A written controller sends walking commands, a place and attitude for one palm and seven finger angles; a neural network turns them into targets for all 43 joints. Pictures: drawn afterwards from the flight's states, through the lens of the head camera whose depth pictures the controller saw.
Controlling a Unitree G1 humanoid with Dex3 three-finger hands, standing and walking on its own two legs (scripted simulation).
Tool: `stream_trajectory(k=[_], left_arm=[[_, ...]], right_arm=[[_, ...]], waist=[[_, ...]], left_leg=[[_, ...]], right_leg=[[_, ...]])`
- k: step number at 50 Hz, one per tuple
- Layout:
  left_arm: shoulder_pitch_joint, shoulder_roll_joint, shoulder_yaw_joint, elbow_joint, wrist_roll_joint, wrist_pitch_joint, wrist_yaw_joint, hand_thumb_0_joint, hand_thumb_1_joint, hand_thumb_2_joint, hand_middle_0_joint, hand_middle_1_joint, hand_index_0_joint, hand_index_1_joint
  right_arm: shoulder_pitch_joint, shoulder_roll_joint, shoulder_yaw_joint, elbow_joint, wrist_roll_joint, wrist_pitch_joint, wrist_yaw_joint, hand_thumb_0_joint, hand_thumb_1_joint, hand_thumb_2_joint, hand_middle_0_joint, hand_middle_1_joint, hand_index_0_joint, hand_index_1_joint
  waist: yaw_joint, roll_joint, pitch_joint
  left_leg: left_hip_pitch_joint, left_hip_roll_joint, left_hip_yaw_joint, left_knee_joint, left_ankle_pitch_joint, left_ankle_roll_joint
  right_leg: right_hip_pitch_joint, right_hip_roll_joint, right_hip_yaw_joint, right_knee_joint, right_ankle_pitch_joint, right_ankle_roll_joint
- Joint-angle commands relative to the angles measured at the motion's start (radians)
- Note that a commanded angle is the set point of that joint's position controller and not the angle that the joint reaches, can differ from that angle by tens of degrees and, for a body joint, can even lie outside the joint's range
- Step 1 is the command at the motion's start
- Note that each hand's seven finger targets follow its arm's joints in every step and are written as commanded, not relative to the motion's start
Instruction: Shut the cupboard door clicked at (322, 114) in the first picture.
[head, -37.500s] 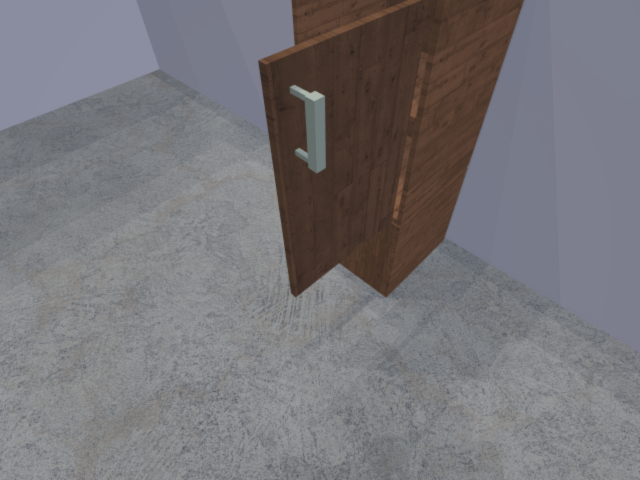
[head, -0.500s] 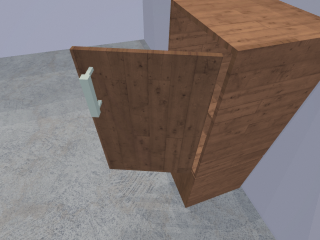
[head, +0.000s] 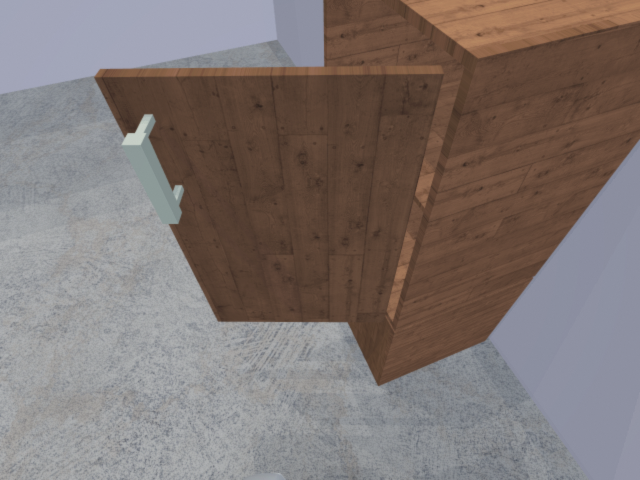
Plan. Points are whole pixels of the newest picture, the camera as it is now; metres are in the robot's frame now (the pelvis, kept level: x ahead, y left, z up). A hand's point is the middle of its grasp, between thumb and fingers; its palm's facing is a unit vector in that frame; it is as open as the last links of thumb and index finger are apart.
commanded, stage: come to a stop and stand still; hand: left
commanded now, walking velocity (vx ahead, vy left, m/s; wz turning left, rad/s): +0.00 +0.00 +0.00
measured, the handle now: (159, 171) +0.44 +0.24 +0.14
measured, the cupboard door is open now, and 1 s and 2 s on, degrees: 68 68 68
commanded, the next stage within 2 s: look again from close up in 0.34 s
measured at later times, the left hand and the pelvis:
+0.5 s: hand out of the picture +0.03 +0.19 -0.17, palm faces +0.03 -0.98 -0.17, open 7.3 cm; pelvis +0.00 +0.01 +0.00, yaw +2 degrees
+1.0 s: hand out of the picture +0.02 +0.20 -0.17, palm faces +0.03 -0.99 -0.15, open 7.4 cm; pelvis +0.03 +0.04 +0.01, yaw +1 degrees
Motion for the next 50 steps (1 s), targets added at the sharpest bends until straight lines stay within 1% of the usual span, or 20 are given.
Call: stream_trajectory(k=[1, 3, 4, 5, 8, 10, 12, 14, 15, 16, 19, 20, 21, 24, 26, 35, 39, 40, 47, 50], left_arm=[[0.019, 0.131, 0.015, -0.118, 0.0, -0.036, 0.019, 0.0, 0.9, 0.9, -0.2, -0.3, -0.2, -0.3], [0.015, 0.134, 0.011, -0.13, 0.002, -0.038, 0.013, 0.0, 0.9, 0.9, -0.2, -0.3, -0.2, -0.3], [0.002, 0.136, 0.009, -0.133, 0.002, -0.038, 0.011, 0.0, 0.9, 0.9, -0.2, -0.3, -0.2, -0.3], [0.006, 0.137, 0.008, -0.142, 0.004, -0.038, 0.01, 0.0, 0.9, 0.9, -0.2, -0.3, -0.2, -0.3], [-0.015, 0.149, 0.007, -0.155, 0.003, -0.028, 0.004, 0.0, 0.9, 0.9, -0.2, -0.3, -0.2, -0.3], [-0.02, 0.152, 0.008, -0.164, 0.004, -0.023, 0.004, 0.0, 0.9, 0.9, -0.2, -0.3, -0.2, -0.3], [0.0, 0.147, 0.005, -0.158, -0.001, -0.018, -0.001, 0.0, 0.9, 0.9, -0.2, -0.3, -0.2, -0.3], [0.034, 0.139, 0.003, -0.146, -0.005, -0.016, -0.005, 0.0, 0.9, 0.9, -0.2, -0.3, -0.2, -0.3], [0.057, 0.134, 0.004, -0.142, -0.004, -0.019, -0.005, 0.0, 0.9, 0.9, -0.2, -0.3, -0.2, -0.3], [0.07, 0.134, 0.001, -0.127, -0.009, -0.02, -0.007, 0.0, 0.9, 0.9, -0.2, -0.3, -0.2, -0.3], [0.086, 0.116, -0.004, -0.099, -0.012, -0.029, -0.011, 0.0, 0.9, 0.9, -0.2, -0.3, -0.2, -0.3], [0.086, 0.112, -0.004, -0.097, -0.01, -0.031, -0.01, 0.0, 0.9, 0.9, -0.2, -0.3, -0.2, -0.3], [0.086, 0.11, -0.007, -0.088, -0.012, -0.032, -0.012, 0.0, 0.9, 0.9, -0.2, -0.3, -0.2, -0.3], [0.087, 0.1, -0.013, -0.059, -0.013, -0.037, -0.013, 0.0, 0.9, 0.9, -0.2, -0.3, -0.2, -0.3], [0.092, 0.095, -0.017, -0.042, -0.011, -0.04, -0.012, 0.0, 0.9, 0.9, -0.2, -0.3, -0.2, -0.3], [0.122, 0.083, -0.031, 0.038, -0.005, -0.042, -0.009, 0.0, 0.9, 0.9, -0.2, -0.3, -0.2, -0.3], [0.129, 0.088, -0.034, 0.057, -0.005, -0.044, -0.008, 0.0, 0.9, 0.9, -0.2, -0.3, -0.2, -0.3], [0.133, 0.086, -0.033, 0.059, -0.003, -0.044, -0.008, 0.0, 0.9, 0.9, -0.2, -0.3, -0.2, -0.3], [0.129, 0.095, -0.033, 0.074, -0.004, -0.042, -0.006, 0.0, 0.9, 0.9, -0.2, -0.3, -0.2, -0.3], [0.125, 0.095, -0.032, 0.075, -0.002, -0.04, -0.006, 0.0, 0.9, 0.9, -0.2, -0.3, -0.2, -0.3]], right_arm=[[0.08, -0.103, -0.021, -0.1, -0.011, -0.024, 0.014, 0.0, -0.9, -0.9, 0.2, 0.3, 0.2, 0.3], [0.086, -0.091, -0.018, -0.111, -0.009, -0.015, 0.019, 0.0, -0.9, -0.9, 0.2, 0.3, 0.2, 0.3], [0.096, -0.09, -0.016, -0.108, -0.009, -0.013, 0.022, 0.0, -0.9, -0.9, 0.2, 0.3, 0.2, 0.3], [0.105, -0.082, -0.013, -0.102, -0.012, -0.012, 0.024, 0.0, -0.9, -0.9, 0.2, 0.3, 0.2, 0.3], [0.151, -0.089, -0.01, -0.081, -0.014, -0.007, 0.027, 0.0, -0.9, -0.9, 0.2, 0.3, 0.2, 0.3], [0.185, -0.086, -0.006, -0.065, -0.016, -0.008, 0.028, 0.0, -0.9, -0.9, 0.2, 0.3, 0.2, 0.3], [0.186, -0.093, 0.001, -0.064, -0.018, -0.013, 0.027, 0.0, -0.9, -0.9, 0.2, 0.3, 0.2, 0.3], [0.175, -0.104, 0.005, -0.062, -0.019, -0.021, 0.023, 0.0, -0.9, -0.9, 0.2, 0.3, 0.2, 0.3], [0.167, -0.097, 0.009, -0.059, -0.018, -0.026, 0.02, 0.0, -0.9, -0.9, 0.2, 0.3, 0.2, 0.3], [0.162, -0.113, 0.011, -0.059, -0.018, -0.03, 0.018, 0.0, -0.9, -0.9, 0.2, 0.3, 0.2, 0.3], [0.17, -0.114, 0.012, -0.043, -0.014, -0.043, 0.013, 0.0, -0.9, -0.9, 0.2, 0.3, 0.2, 0.3], [0.179, -0.106, 0.014, -0.035, -0.011, -0.046, 0.01, 0.0, -0.9, -0.9, 0.2, 0.3, 0.2, 0.3], [0.183, -0.114, 0.014, -0.029, -0.01, -0.049, 0.01, 0.0, -0.9, -0.9, 0.2, 0.3, 0.2, 0.3], [0.194, -0.113, 0.015, -0.004, -0.007, -0.055, 0.008, 0.0, -0.9, -0.9, 0.2, 0.3, 0.2, 0.3], [0.195, -0.111, 0.015, 0.01, -0.002, -0.059, 0.006, 0.0, -0.9, -0.9, 0.2, 0.3, 0.2, 0.3], [0.171, -0.108, 0.017, 0.061, 0.004, -0.059, 0.002, 0.0, -0.9, -0.9, 0.2, 0.3, 0.2, 0.3], [0.15, -0.126, 0.019, 0.07, 0.005, -0.063, 0.002, 0.0, -0.9, -0.9, 0.2, 0.3, 0.2, 0.3], [0.144, -0.118, 0.02, 0.072, 0.006, -0.063, 0.001, 0.0, -0.9, -0.9, 0.2, 0.3, 0.2, 0.3], [0.119, -0.13, 0.022, 0.081, 0.004, -0.067, -0.001, 0.0, -0.9, -0.9, 0.2, 0.3, 0.2, 0.3], [0.113, -0.127, 0.022, 0.083, 0.005, -0.068, -0.003, 0.0, -0.9, -0.9, 0.2, 0.3, 0.2, 0.3]], waist=[[-0.04, -0.067, -0.164], [-0.043, -0.212, -0.041], [-0.049, -0.251, 0.014], [-0.045, -0.218, 0.027], [-0.057, -0.188, 0.101], [-0.061, -0.146, 0.123], [-0.047, -0.065, 0.124], [-0.024, 0.013, 0.108], [-0.008, 0.026, 0.108], [-0.002, 0.05, 0.063], [0.003, 0.025, -0.034], [0.003, 0.006, -0.037], [0.0, 0.015, -0.073], [-0.007, 0.001, -0.098], [-0.008, -0.014, -0.093], [-0.017, -0.046, -0.016], [-0.017, -0.055, -0.038], [-0.013, -0.053, -0.02], [-0.012, -0.032, -0.055], [-0.009, -0.04, -0.037]], left_leg=[[0.109, 0.062, -0.094, 0.002, 0.043, 0.006], [0.044, 0.027, -0.068, 0.029, -0.078, -0.003], [0.05, 0.019, -0.063, 0.05, -0.103, -0.008], [0.077, 0.013, -0.051, 0.049, -0.093, -0.014], [0.105, 0.016, -0.05, 0.087, -0.113, -0.017], [0.088, 0.022, -0.052, 0.046, -0.121, -0.014], [0.034, 0.033, -0.093, -0.025, -0.169, -0.003], [-0.051, 0.053, -0.153, -0.127, -0.223, 0.012], [-0.099, 0.064, -0.179, -0.169, -0.237, 0.02], [-0.098, 0.071, -0.195, -0.189, -0.247, 0.021], [-0.05, 0.082, -0.197, -0.198, -0.189, 0.023], [-0.044, 0.084, -0.194, -0.203, -0.172, 0.024], [-0.018, 0.085, -0.193, -0.199, -0.153, 0.023], [0.043, 0.092, -0.185, -0.198, -0.087, 0.023], [0.064, 0.095, -0.176, -0.194, -0.037, 0.024], [0.119, 0.091, -0.157, -0.217, -0.002, 0.023], [0.156, 0.094, -0.153, -0.215, 0.062, 0.026], [0.152, 0.092, -0.147, -0.215, 0.071, 0.027], [0.19, 0.091, -0.152, -0.213, 0.154, 0.027], [0.186, 0.091, -0.152, -0.218, 0.17, 0.029]], right_leg=[[-0.03, -0.14, 0.143, -0.11, 0.148, -0.063], [-0.118, -0.168, 0.173, -0.194, 0.017, -0.084], [-0.184, -0.182, 0.178, -0.234, -0.067, -0.095], [-0.214, -0.196, 0.188, -0.257, -0.092, -0.109], [-0.339, -0.175, 0.171, -0.292, -0.315, -0.1], [-0.332, -0.161, 0.148, -0.269, -0.328, -0.099], [-0.299, -0.121, 0.123, -0.223, -0.331, -0.078], [-0.191, -0.084, 0.103, -0.175, -0.268, -0.056], [-0.125, -0.074, 0.09, -0.169, -0.221, -0.05], [-0.079, -0.072, 0.092, -0.156, -0.184, -0.047], [0.005, -0.076, 0.089, -0.159, -0.091, -0.045], [0.023, -0.077, 0.079, -0.168, -0.074, -0.043], [0.031, -0.082, 0.08, -0.165, -0.055, -0.042], [0.03, -0.086, 0.075, -0.177, 0.003, -0.037], [0.037, -0.089, 0.069, -0.187, 0.045, -0.03], [-0.008, -0.098, 0.072, -0.225, 0.076, -0.015], [0.006, -0.107, 0.068, -0.222, 0.113, -0.006], [0.005, -0.108, 0.067, -0.229, 0.121, -0.006], [0.033, -0.114, 0.06, -0.224, 0.151, 0.003], [0.038, -0.114, 0.055, -0.229, 0.156, 0.006]])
